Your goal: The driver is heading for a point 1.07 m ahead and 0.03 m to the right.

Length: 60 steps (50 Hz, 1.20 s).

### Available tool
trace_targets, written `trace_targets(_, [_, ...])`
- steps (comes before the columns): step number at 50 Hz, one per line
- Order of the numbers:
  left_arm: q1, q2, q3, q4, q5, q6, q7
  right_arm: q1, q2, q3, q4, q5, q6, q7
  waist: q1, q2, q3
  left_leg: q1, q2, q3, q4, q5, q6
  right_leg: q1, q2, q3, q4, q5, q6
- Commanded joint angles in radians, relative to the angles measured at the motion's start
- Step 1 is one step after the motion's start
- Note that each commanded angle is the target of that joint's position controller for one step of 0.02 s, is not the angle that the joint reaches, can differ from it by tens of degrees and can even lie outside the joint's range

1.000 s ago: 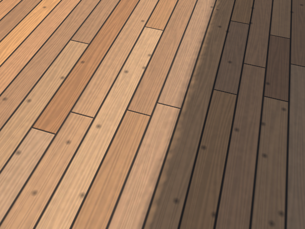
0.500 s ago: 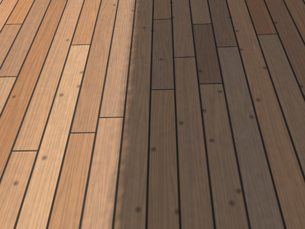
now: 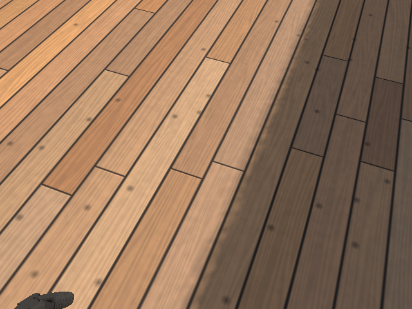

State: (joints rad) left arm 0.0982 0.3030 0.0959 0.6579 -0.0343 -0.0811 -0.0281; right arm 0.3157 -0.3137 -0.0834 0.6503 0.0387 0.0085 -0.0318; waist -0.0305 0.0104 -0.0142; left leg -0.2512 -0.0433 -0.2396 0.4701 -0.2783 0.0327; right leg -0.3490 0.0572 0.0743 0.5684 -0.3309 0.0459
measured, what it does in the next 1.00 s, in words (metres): walks ahead: right foot, then left foot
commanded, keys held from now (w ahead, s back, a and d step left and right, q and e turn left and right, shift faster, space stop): w+q+shift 0.12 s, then w+shift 0.28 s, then w+e+shift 0.36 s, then e+shift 0.24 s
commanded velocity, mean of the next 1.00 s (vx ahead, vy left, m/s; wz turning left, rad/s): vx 0.81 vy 0.00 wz -0.06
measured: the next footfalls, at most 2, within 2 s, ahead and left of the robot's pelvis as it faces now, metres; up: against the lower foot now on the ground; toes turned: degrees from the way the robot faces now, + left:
right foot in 0.04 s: +0.06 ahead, -0.13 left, +0.00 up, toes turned +7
left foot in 0.46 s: +0.35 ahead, +0.21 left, +0.00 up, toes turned +18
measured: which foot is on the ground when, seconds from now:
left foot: down 0.00-0.04, up 0.06-0.44, down 0.46-0.90, up 0.92-1.00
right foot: up 0.00-0.02, down 0.04-0.48, up 0.50-0.88, down 0.90-1.00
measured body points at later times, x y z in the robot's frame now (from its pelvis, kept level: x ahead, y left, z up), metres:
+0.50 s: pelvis +0.25 +0.09 -0.03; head +0.30 +0.09 +0.41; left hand +0.07 +0.30 -0.15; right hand +0.56 -0.05 -0.10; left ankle +0.32 +0.19 -0.75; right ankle +0.04 -0.13 -0.70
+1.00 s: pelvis +0.65 +0.17 -0.04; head +0.70 +0.17 +0.41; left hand +0.80 +0.43 -0.16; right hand +0.75 -0.10 -0.15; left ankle +0.49 +0.32 -0.59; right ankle +0.77 +0.16 -0.74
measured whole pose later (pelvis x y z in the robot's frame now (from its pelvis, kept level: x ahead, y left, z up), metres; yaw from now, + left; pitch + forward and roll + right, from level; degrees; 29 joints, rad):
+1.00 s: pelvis +0.65 +0.17 -0.04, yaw -8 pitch -1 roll +1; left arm 0.22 0.32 0.06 0.74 0.00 -0.04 -0.04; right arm 0.22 -0.23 0.00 0.74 0.01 -0.11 -0.02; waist 0.02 -0.04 0.12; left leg -0.28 -0.06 -0.06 1.48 -0.49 -0.06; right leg -0.47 0.18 -0.07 0.64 -0.15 -0.21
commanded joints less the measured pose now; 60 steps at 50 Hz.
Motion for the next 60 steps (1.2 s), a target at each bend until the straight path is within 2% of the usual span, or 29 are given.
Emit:
trace_targets(1, [0.136, 0.092, 0.011, -0.007, 0.070, 0.009, 0.019, -0.190, -0.191, -0.055, -0.108, -0.086, 0.002, 0.042, 0.130, 0.108, -0.013, -0.306, 0.023, -0.139, -0.022, -0.316, 0.090, 0.374, 0.003, -0.067, -0.161, 0.039, -0.013])
trace_targets(2, [0.281, 0.171, 0.030, 0.008, 0.088, 0.019, 0.037, -0.240, -0.102, -0.037, -0.152, -0.081, -0.004, 0.050, 0.207, -0.080, -0.036, -0.520, -0.064, -0.027, 0.226, -0.358, 0.041, 0.568, -0.183, 0.110, -0.225, -0.132, -0.045])
trace_targets(3, [0.286, 0.289, 0.040, -0.017, 0.110, 0.023, 0.046, -0.249, 0.004, 0.000, -0.212, -0.059, -0.013, 0.053, 0.182, -0.279, -0.042, -0.712, -0.119, 0.077, 0.492, -0.345, 0.017, 0.579, -0.475, 0.561, -0.400, -0.497, -0.120])
trace_targets(4, [0.200, 0.273, 0.042, -0.027, 0.114, 0.025, 0.045, -0.243, -0.033, 0.004, -0.220, -0.063, -0.012, 0.057, 0.124, -0.203, -0.002, -0.756, 0.022, 0.085, 0.636, -0.191, 0.019, 0.467, -0.544, 0.694, -0.425, -0.564, -0.192])
trace_targets(5, [0.156, 0.197, 0.019, -0.036, 0.096, 0.023, 0.039, -0.255, -0.083, -0.008, -0.197, -0.073, -0.009, 0.069, 0.099, -0.104, 0.033, -0.740, 0.056, 0.101, 0.692, -0.099, 0.017, 0.406, -0.492, 0.571, -0.397, -0.507, -0.182])
trace_targets(7, [0.157, 0.135, -0.008, -0.023, 0.077, 0.013, 0.039, -0.200, -0.100, -0.014, -0.151, -0.084, -0.007, 0.105, 0.068, -0.115, 0.026, -0.638, 0.074, 0.122, 0.722, -0.003, -0.009, 0.327, -0.356, 0.306, -0.397, -0.324, -0.134])
trace_targets(13, [0.325, 0.122, -0.017, 0.075, 0.075, -0.032, 0.019, -0.290, -0.073, 0.011, -0.143, -0.087, -0.005, 0.127, 0.097, -0.103, 0.123, -0.684, 0.028, 0.104, 0.633, 0.135, -0.014, 0.338, -0.313, 0.083, -0.468, -0.104, -0.168])
trace_targets(17, [0.385, 0.122, -0.023, 0.128, 0.074, -0.031, 0.023, -0.445, -0.059, 0.036, -0.180, -0.083, -0.020, 0.148, 0.131, -0.122, 0.173, -0.548, 0.053, 0.249, 0.365, 0.142, 0.014, 0.326, -0.318, -0.066, -0.537, 0.113, -0.169])
trace_targets(20, [0.426, 0.156, -0.023, 0.189, 0.065, -0.016, 0.030, -0.441, -0.039, 0.053, -0.175, -0.089, -0.024, 0.139, 0.103, -0.141, 0.161, -0.350, 0.016, 0.361, 0.209, 0.025, 0.085, 0.379, -0.326, -0.170, -0.459, 0.649, -0.165])
trace_targets(22, [0.446, 0.205, -0.022, 0.230, 0.053, -0.004, 0.036, -0.198, -0.075, 0.030, -0.110, -0.092, -0.033, 0.105, -0.039, -0.184, -0.005, 0.021, -0.072, 0.393, 0.185, -0.053, 0.132, 0.351, -0.341, -0.175, -0.120, 1.264, -0.168])
trace_targets(23, [0.393, 0.217, -0.022, 0.220, 0.041, -0.002, 0.038, 0.045, -0.117, 0.007, -0.036, -0.094, -0.043, 0.085, -0.179, -0.170, -0.119, 0.350, -0.029, 0.307, 0.105, 0.021, 0.147, 0.179, -0.304, -0.185, 0.165, 1.163, -0.152])
trace_targets(24, [0.412, 0.095, -0.051, 0.165, 0.030, -0.007, 0.020, 0.158, -0.233, -0.024, -0.002, -0.121, -0.050, 0.059, -0.173, 0.030, -0.287, 0.701, 0.252, -0.039, 0.046, -0.355, 0.158, -0.161, -0.189, -0.160, 0.565, 0.456, -0.141])
trace_targets(25, [0.381, 0.053, -0.055, 0.111, 0.016, -0.019, 0.015, 0.187, -0.288, -0.033, -0.014, -0.105, -0.057, 0.051, -0.145, 0.192, -0.432, 0.733, 0.476, -0.506, -0.148, -0.616, 0.142, -0.328, -0.055, -0.003, 0.823, -0.125, -0.145])
trace_targets(26, [0.262, 0.132, -0.030, 0.100, 0.016, -0.015, 0.021, 0.133, -0.245, -0.027, 0.009, -0.106, -0.057, 0.041, -0.144, 0.054, -0.267, 0.571, 0.449, -0.440, -0.203, -0.522, 0.111, -0.414, -0.081, 0.065, 0.872, -0.007, -0.160])
trace_targets(28, [0.269, 0.070, -0.043, 0.122, 0.025, -0.005, 0.007, 0.027, -0.123, 0.005, 0.044, -0.097, -0.073, 0.042, -0.032, 0.016, -0.011, 0.273, 0.364, -0.135, -0.230, -0.199, 0.087, -0.363, -0.170, 0.019, 0.756, 0.110, -0.147])
trace_targets(30, [0.346, 0.022, -0.049, 0.171, 0.050, 0.035, -0.012, -0.013, -0.061, 0.025, 0.060, -0.077, -0.090, 0.039, 0.039, 0.092, 0.036, 0.140, 0.296, 0.046, -0.284, -0.098, 0.058, -0.285, -0.198, 0.009, 0.718, 0.132, -0.125])
trace_targets(35, [0.142, -0.014, -0.054, 0.111, 0.043, 0.070, -0.036, 0.023, -0.004, 0.037, 0.131, -0.058, -0.131, 0.052, 0.054, 0.084, 0.177, 0.092, 0.214, 0.361, -0.376, 0.301, -0.014, -0.416, -0.186, -0.060, 0.627, 0.296, -0.120])
trace_targets(39, [-0.002, -0.017, -0.074, 0.048, 0.048, 0.055, -0.057, 0.041, -0.016, 0.044, 0.167, -0.059, -0.135, 0.029, 0.066, 0.034, 0.210, 0.153, 0.184, 0.517, -0.363, 0.772, -0.033, -0.365, -0.123, -0.206, 0.335, 0.414, -0.158])
trace_targets(41, [0.013, -0.011, -0.080, 0.051, 0.060, 0.049, -0.065, 0.046, -0.071, 0.036, 0.169, -0.050, -0.139, 0.003, 0.086, 0.022, 0.154, 0.198, 0.192, 0.543, -0.239, 1.146, -0.047, -0.185, -0.027, -0.303, 0.167, 0.485, -0.173])
trace_targets(44, [0.448, 0.101, -0.033, 0.175, 0.072, 0.061, -0.043, -0.045, -0.171, 0.010, 0.132, -0.042, -0.113, -0.024, 0.287, 0.073, -0.101, 0.140, 0.245, 0.487, 0.322, 1.340, -0.065, 0.327, 0.073, -0.246, 0.128, 0.431, -0.224])
trace_targets(45, [0.534, 0.213, 0.027, 0.156, -0.019, 0.063, -0.025, -0.125, -0.232, -0.009, 0.087, 0.002, -0.106, -0.023, 0.345, 0.041, -0.127, 0.007, 0.151, 0.446, 0.659, 0.922, -0.120, 0.522, -0.038, -0.085, 0.038, 0.583, -0.258])
trace_targets(46, [0.493, 0.236, 0.018, 0.165, -0.016, 0.059, 0.005, -0.199, -0.044, 0.039, 0.052, -0.036, -0.118, 0.004, 0.282, -0.264, -0.056, -0.237, -0.063, 0.401, 1.077, -0.262, -0.129, 0.581, -0.094, 0.050, -0.018, 0.932, -0.274])
trace_targets(47, [0.375, 0.289, 0.009, 0.089, 0.071, 0.022, 0.003, 0.053, 0.014, 0.062, -0.002, -0.035, -0.139, 0.010, 0.075, -0.291, -0.282, -0.443, -0.091, 0.138, 1.323, -0.379, -0.153, 0.763, -0.313, 0.506, 0.002, 1.162, -0.500])
trace_targets(48, [0.295, 0.283, 0.031, 0.010, 0.074, 0.025, -0.002, 0.041, -0.085, 0.053, -0.022, -0.036, -0.153, 0.016, 0.108, -0.080, -0.424, -0.423, -0.058, 0.025, 1.277, -0.317, -0.116, 0.753, -0.368, 0.658, -0.139, 0.819, -0.555])
trace_targets(49, [0.203, 0.237, 0.026, -0.027, 0.041, 0.019, -0.004, -0.029, -0.116, 0.040, -0.053, -0.019, -0.155, 0.018, 0.052, 0.057, -0.221, -0.486, -0.030, 0.050, 1.142, -0.273, -0.080, 0.571, -0.314, 0.638, -0.244, 0.505, -0.529])
trace_targets(50, [0.110, 0.179, 0.012, -0.047, 0.013, 0.013, -0.004, -0.053, -0.122, 0.030, -0.041, -0.031, -0.143, 0.011, -0.009, 0.174, -0.108, -0.457, 0.027, 0.060, 1.038, -0.211, -0.072, 0.394, -0.267, 0.586, -0.295, 0.353, -0.466])
trace_targets(53, [0.052, 0.156, 0.009, -0.078, 0.013, 0.017, 0.012, -0.075, -0.121, 0.015, -0.057, -0.056, -0.094, 0.001, -0.046, 0.128, 0.013, -0.312, 0.069, 0.073, 0.812, -0.154, -0.126, 0.063, -0.151, 0.408, -0.306, 0.634, -0.405])
trace_targets(56, [0.102, 0.169, 0.022, -0.054, 0.006, 0.053, 0.054, -0.182, -0.034, 0.035, -0.105, -0.067, -0.081, -0.011, -0.008, 0.053, -0.050, -0.269, 0.012, 0.132, 0.529, -0.022, -0.161, 0.027, -0.024, 0.264, -0.197, 0.853, -0.325])
trace_targets(60, [0.117, 0.170, 0.032, -0.067, -0.014, 0.116, 0.095, -0.291, -0.036, 0.033, -0.132, -0.042, -0.068, -0.008, 0.045, -0.073, -0.149, -0.230, -0.055, 0.114, 0.268, 0.187, -0.160, 0.099, 0.019, 0.299, -0.115, 0.652, -0.189])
